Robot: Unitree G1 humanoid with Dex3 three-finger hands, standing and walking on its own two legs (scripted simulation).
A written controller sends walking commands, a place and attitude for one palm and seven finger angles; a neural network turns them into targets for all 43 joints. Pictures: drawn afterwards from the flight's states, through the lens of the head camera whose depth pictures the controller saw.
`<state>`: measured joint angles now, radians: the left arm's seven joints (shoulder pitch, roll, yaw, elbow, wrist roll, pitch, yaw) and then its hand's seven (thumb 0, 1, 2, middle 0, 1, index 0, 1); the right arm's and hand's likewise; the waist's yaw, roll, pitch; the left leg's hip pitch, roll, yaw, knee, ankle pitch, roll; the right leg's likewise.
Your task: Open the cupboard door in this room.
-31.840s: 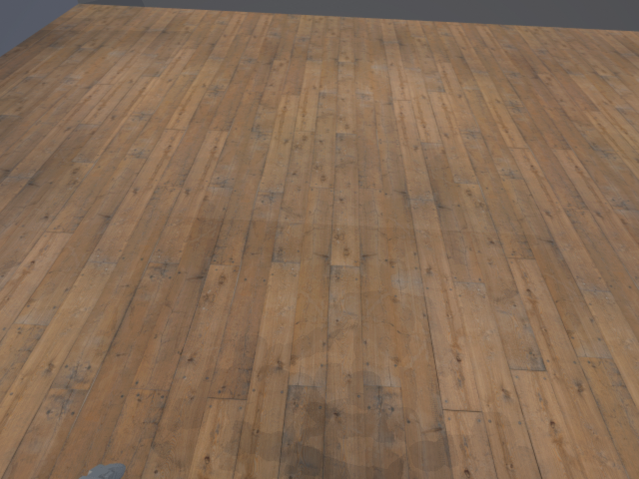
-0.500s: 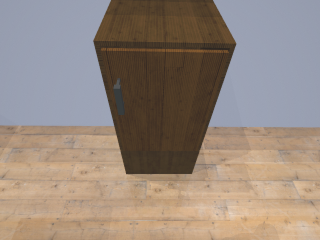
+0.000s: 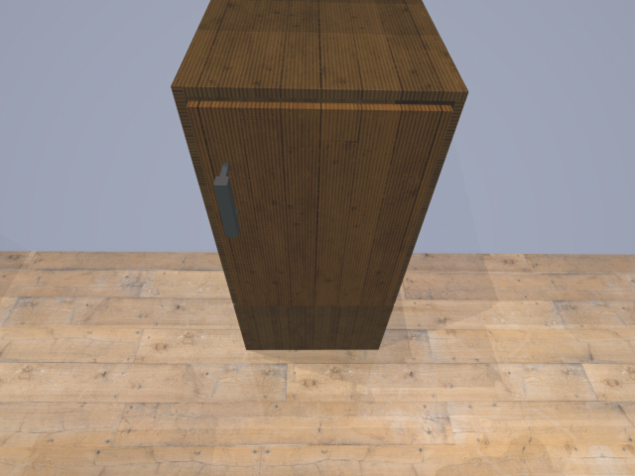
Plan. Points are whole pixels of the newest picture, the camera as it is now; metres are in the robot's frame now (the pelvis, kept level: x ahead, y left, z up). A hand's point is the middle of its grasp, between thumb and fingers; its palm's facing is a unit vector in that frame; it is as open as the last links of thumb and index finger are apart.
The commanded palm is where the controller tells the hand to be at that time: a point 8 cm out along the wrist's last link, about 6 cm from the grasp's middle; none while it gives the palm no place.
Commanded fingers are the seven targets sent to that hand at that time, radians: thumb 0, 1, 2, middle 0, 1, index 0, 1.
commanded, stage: come to a stop and stand still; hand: left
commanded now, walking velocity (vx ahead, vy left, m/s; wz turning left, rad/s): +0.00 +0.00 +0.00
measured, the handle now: (229, 200) +0.55 +0.20 -0.02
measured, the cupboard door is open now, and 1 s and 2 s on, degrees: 0 0 0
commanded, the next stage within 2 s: look again from close up in 0.26 s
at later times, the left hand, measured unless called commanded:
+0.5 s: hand out of the picture +0.01 +0.19 -0.18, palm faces +0.02 -0.97 -0.24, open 7.4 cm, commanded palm none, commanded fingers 0.00 0.90 0.90 -0.20 -0.30 -0.20 -0.30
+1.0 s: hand out of the picture -0.09 +0.24 -0.18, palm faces +0.02 -0.98 -0.21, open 7.4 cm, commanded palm none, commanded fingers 0.00 0.90 0.90 -0.20 -0.30 -0.20 -0.30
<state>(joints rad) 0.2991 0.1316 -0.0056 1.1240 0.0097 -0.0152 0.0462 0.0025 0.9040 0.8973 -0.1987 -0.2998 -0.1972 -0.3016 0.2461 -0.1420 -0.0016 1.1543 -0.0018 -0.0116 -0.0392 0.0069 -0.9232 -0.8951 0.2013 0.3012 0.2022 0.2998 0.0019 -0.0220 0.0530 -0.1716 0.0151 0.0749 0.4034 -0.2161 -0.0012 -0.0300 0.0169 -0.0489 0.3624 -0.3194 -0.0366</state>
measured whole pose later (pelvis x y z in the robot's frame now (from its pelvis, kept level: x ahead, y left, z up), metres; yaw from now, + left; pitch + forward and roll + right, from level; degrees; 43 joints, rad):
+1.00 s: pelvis -0.08 +0.05 -0.01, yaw +0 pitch -3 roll -1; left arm 0.38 0.20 0.00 1.00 0.03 0.03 0.03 0.00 0.90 0.90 -0.20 -0.30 -0.20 -0.30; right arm 0.30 -0.17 -0.01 1.01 -0.01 0.03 0.00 0.00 -0.91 -0.89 0.20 0.30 0.20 0.30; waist 0.01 -0.01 0.00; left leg -0.28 -0.03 0.08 0.47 -0.15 0.08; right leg -0.17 -0.03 -0.03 0.48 -0.27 0.02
